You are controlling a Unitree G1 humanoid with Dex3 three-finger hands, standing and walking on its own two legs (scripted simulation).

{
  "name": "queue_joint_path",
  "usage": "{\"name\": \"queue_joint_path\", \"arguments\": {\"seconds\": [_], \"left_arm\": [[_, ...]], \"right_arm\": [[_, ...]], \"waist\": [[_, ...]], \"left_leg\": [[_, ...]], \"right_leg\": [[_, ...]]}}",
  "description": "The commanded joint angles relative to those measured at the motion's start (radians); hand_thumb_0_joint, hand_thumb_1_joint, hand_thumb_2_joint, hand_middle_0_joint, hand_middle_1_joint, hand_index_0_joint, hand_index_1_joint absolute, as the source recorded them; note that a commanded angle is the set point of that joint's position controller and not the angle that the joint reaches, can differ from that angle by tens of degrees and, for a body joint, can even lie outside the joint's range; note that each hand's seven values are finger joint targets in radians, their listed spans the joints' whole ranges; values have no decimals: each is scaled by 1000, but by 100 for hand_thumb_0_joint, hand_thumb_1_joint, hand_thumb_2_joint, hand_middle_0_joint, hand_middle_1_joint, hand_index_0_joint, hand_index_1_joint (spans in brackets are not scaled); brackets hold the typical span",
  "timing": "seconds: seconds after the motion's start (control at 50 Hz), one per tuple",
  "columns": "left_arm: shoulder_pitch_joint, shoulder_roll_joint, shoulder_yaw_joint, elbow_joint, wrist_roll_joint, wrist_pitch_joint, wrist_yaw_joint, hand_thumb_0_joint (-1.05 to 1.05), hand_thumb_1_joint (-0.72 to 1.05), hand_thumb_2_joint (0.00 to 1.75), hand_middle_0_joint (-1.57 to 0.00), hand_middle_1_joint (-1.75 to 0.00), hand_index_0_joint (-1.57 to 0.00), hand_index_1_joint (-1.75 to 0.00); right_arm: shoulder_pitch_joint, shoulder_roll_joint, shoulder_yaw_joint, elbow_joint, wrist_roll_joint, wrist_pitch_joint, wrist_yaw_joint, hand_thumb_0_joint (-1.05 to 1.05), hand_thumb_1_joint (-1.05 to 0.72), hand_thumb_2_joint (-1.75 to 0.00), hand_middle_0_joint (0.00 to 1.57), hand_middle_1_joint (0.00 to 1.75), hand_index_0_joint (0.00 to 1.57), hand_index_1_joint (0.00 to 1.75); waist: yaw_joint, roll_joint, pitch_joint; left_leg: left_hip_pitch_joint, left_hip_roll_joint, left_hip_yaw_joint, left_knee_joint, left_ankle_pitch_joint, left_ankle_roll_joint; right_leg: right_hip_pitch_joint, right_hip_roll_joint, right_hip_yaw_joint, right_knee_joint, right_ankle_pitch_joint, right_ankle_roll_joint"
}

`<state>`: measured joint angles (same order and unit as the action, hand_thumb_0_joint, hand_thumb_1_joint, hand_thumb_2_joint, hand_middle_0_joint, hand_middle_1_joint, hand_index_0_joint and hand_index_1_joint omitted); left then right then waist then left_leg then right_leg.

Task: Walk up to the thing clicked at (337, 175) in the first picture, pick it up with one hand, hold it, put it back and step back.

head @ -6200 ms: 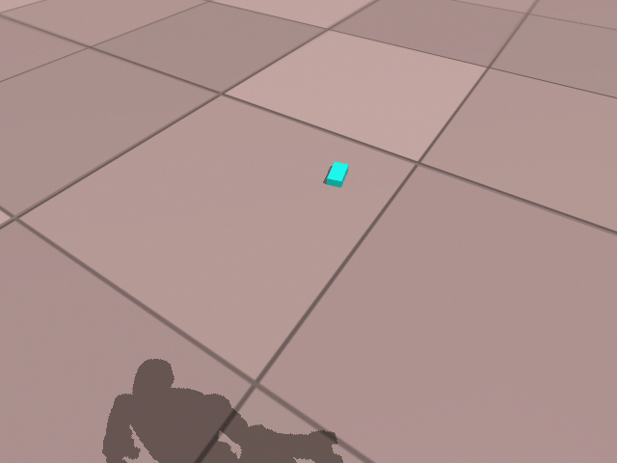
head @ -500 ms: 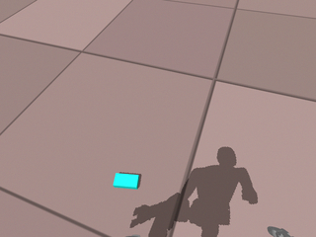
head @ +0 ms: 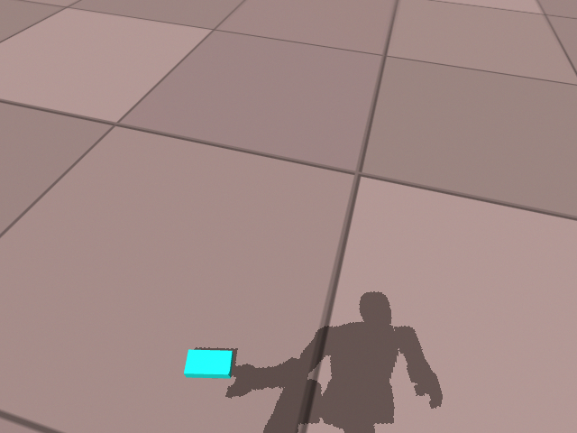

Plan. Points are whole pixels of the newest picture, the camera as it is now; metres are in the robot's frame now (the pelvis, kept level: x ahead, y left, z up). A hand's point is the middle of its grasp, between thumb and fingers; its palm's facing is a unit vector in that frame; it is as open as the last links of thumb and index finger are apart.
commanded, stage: walk up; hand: left
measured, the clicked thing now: (209, 363) +0.48 +0.25 -0.75
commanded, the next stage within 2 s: stand in 0.88 s
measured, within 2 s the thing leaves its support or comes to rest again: neither
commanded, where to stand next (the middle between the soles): +0.07 +0.01 m, yaw -2 degrees
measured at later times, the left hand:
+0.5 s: hand out of the picture +0.09 +0.25 -0.14, palm faces -0.03 -0.93 -0.36, open 7.4 cm
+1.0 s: hand out of the picture +0.11 +0.25 -0.14, palm faces -0.02 -0.94 -0.35, open 7.4 cm
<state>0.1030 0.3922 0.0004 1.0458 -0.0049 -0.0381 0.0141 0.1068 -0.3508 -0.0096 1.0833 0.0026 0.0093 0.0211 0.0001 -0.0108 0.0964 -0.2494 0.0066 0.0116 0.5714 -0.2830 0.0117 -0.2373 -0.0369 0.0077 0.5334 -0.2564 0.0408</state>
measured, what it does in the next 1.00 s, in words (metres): stands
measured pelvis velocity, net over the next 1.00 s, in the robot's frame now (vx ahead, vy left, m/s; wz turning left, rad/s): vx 0.02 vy -0.01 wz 0.00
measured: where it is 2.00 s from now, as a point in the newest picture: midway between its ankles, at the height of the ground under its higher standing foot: outside the picture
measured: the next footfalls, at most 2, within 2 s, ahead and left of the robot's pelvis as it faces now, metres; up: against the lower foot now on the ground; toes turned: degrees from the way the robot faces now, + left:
none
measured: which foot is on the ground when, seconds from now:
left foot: down 0.00-1.00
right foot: down 0.00-1.00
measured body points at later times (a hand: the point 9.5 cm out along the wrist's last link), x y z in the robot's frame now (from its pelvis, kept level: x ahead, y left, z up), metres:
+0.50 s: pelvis +0.01 -0.01 +0.02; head +0.02 -0.01 +0.46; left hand +0.09 +0.30 -0.11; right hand +0.10 -0.31 -0.12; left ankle +0.02 +0.11 -0.73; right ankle +0.02 -0.15 -0.73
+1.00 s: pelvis +0.02 -0.01 +0.02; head +0.03 -0.01 +0.47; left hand +0.11 +0.29 -0.12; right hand +0.10 -0.31 -0.12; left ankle +0.02 +0.11 -0.73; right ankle +0.02 -0.15 -0.73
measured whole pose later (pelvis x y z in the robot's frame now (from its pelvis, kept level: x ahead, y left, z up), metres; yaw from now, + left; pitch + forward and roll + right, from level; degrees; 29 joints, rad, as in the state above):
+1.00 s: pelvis +0.02 -0.01 +0.02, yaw +0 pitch -1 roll +0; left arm 0.07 0.35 0.01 1.14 0.01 -0.01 0.00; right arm 0.08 -0.34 -0.02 1.15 -0.01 0.00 0.01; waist -0.01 -0.01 0.05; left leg -0.12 0.00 0.01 0.31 -0.18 0.00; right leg -0.13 -0.04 0.00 0.32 -0.17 0.03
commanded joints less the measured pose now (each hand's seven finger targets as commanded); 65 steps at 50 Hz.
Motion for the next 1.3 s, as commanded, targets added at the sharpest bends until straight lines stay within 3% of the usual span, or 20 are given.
{"name": "queue_joint_path", "arguments": {"seconds": [0.0, 0.04, 0.1, 0.32, 0.5, 0.66, 0.84, 0.86, 0.88, 0.94, 1.12, 1.2, 1.28], "left_arm": [[-29, 203, 36, -17, -5, -17, 10, 0, 90, 90, -20, -30, -20, -30], [-62, 198, 32, -10, -2, -12, 8, 0, 90, 90, -20, -30, -20, -30], [-64, 193, 28, 14, 1, -10, 4, 0, 90, 90, -20, -30, -20, -30], [-89, 191, 33, 53, 11, -12, -4, 0, 90, 90, -20, -30, -20, -30], [-85, 187, 41, 50, 14, -14, -2, 0, 90, 90, -20, -30, -20, -30], [-81, 181, 43, 50, 17, -5, 1, 0, 90, 90, -20, -30, -20, -30], [-71, 177, 43, 49, 15, -5, 2, 0, 90, 90, -20, -30, -20, -30], [-65, 171, 44, 51, 8, 0, 1, 0, 90, 90, -20, -30, -20, -30], [-69, 167, 44, 49, 10, 3, 0, 0, 90, 90, -20, -30, -20, -30], [-60, 162, 47, 45, 12, 8, -5, 0, 90, 90, -20, -30, -20, -30], [-56, 168, 51, 39, 12, 4, -6, 0, 90, 90, -20, -30, -20, -30], [-58, 164, 52, 33, 11, 4, -5, 0, 90, 90, -20, -30, -20, -30], [-59, 169, 52, 38, 11, 5, -3, 0, 90, 90, -20, -30, -20, -30]], "right_arm": [[-89, -232, -51, -52, 3, -30, -15, 0, -90, -90, 20, 30, 20, 30], [-90, -232, -54, -40, -2, -26, -15, 0, -90, -90, 20, 30, 20, 30], [-109, -230, -52, -27, -1, -25, -13, 0, -90, -90, 20, 30, 20, 30], [-103, -222, -50, 4, -5, -24, -9, 0, -90, -90, 20, 30, 20, 30], [-92, -219, -53, 4, -6, -24, -13, 0, -90, -90, 20, 30, 20, 30], [-90, -219, -58, 8, -9, -19, -15, 0, -90, -90, 20, 30, 20, 30], [-83, -211, -55, 4, -7, -20, -15, 0, -90, -90, 20, 30, 20, 30], [-84, -188, -44, 5, -11, -27, -16, 0, -90, -90, 20, 30, 20, 30], [-88, -206, -48, 4, -12, -30, -17, 0, -90, -90, 20, 30, 20, 30], [-92, -220, -47, 5, -13, -36, -22, 0, -90, -90, 20, 30, 20, 30], [-85, -209, -43, 9, -11, -46, -25, 0, -90, -90, 20, 30, 20, 30], [-72, -214, -40, 10, -9, -48, -30, 0, -90, -90, 20, 30, 20, 30], [-75, -205, -37, 7, -8, -43, -29, 0, -90, -90, 20, 30, 20, 30]], "waist": [[20, 63, -180], [9, 50, -161], [15, 48, -150], [-1, 6, -118], [-3, -5, -171], [-4, 10, -137], [1, 11, -143], [-3, -40, -130], [-2, -25, -126], [2, 32, -125], [1, 13, -156], [-5, 29, -191], [-8, -4, -159]], "left_leg": [[72, 124, -134, -173, 279, 42], [56, 122, -131, -213, 208, 36], [68, 118, -129, -246, 160, 30], [123, 103, -102, -291, 94, 13], [171, 109, -82, -271, 241, 10], [139, 108, -89, -295, 184, 13], [161, 111, -87, -286, 249, 12], [138, 120, -108, -313, 206, 7], [124, 120, -110, -319, 163, 7], [102, 124, -115, -340, 137, 5], [157, 124, -98, -296, 296, 0], [186, 132, -89, -281, 415, 1], [175, 129, -91, -286, 355, 0]], "right_leg": [[104, -71, 51, -90, 205, -64], [110, -69, 52, -123, 166, -60], [117, -76, 55, -165, 154, -56], [75, -93, 77, -253, 111, -49], [118, -105, 68, -244, 237, -47], [119, -97, 60, -248, 186, -46], [124, -95, 57, -242, 226, -43], [116, -86, 56, -258, 157, -40], [123, -85, 60, -261, 138, -40], [140, -91, 63, -248, 162, -46], [160, -99, 64, -257, 239, -46], [193, -105, 58, -240, 341, -47], [178, -102, 55, -258, 305, -43]]}}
